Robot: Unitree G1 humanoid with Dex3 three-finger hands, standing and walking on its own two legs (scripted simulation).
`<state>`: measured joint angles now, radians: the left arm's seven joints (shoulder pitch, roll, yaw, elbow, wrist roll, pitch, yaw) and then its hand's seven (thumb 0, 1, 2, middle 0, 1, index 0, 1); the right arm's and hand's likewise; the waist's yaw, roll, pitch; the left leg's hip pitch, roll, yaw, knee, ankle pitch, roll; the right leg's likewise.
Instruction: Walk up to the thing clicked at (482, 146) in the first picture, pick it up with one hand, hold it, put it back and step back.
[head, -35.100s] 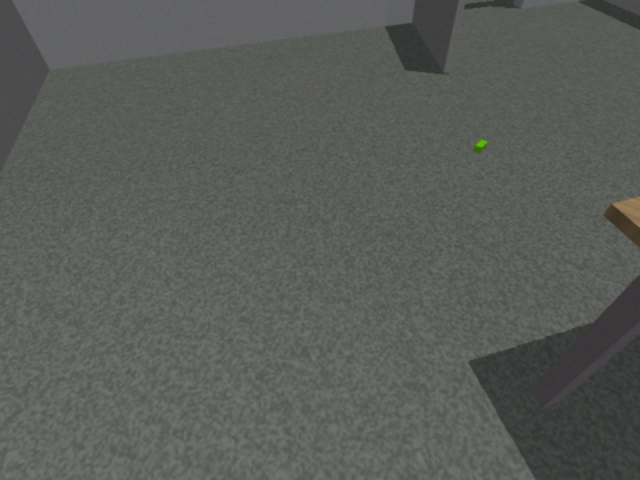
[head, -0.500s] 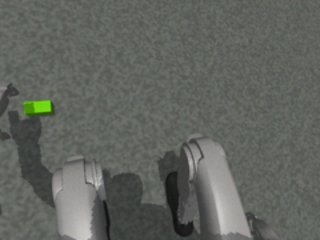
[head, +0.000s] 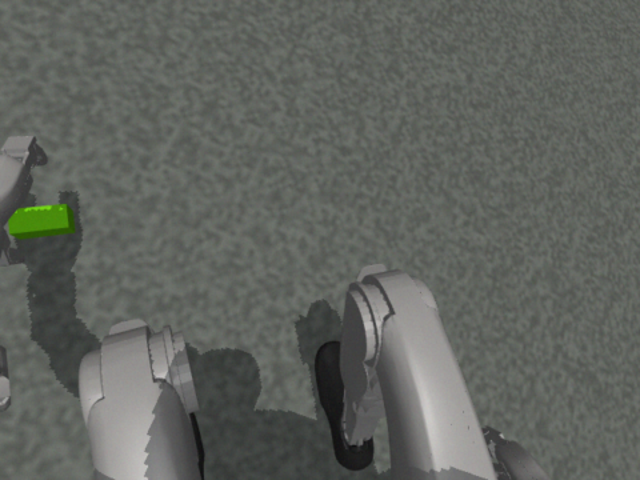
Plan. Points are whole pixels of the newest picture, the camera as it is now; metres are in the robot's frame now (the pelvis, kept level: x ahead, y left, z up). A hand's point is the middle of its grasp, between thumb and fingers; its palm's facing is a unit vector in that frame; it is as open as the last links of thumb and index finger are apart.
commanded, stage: approach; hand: left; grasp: from above
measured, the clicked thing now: (43, 221) +0.49 +0.30 -0.30
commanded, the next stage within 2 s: close in in 1.20 s
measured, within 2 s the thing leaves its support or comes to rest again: neither
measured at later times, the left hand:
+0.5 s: hand out of the picture +0.45 +0.32 -0.20, palm faces -0.55 -0.11 -0.83, open 13.9 cm
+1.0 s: hand out of the picture +0.48 +0.32 -0.19, palm faces -0.48 -0.05 -0.87, open 13.7 cm
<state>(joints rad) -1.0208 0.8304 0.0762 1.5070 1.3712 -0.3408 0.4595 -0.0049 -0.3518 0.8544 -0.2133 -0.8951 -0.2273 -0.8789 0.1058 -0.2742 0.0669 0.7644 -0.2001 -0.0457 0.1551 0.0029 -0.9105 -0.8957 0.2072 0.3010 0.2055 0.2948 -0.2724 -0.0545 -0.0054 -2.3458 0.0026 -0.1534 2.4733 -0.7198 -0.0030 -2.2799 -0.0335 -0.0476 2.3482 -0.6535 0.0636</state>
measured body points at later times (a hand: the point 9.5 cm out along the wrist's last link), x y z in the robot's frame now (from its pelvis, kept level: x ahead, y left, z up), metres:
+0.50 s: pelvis +0.00 +0.00 +0.00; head +0.27 +0.07 +0.35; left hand +0.47 +0.33 -0.15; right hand +0.02 -0.28 -0.09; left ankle +0.07 +0.12 -0.28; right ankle +0.11 -0.14 -0.28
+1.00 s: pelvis -0.01 +0.01 +0.00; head +0.26 +0.09 +0.35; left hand +0.50 +0.32 -0.14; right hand +0.04 -0.27 -0.08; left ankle +0.07 +0.12 -0.28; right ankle +0.11 -0.14 -0.28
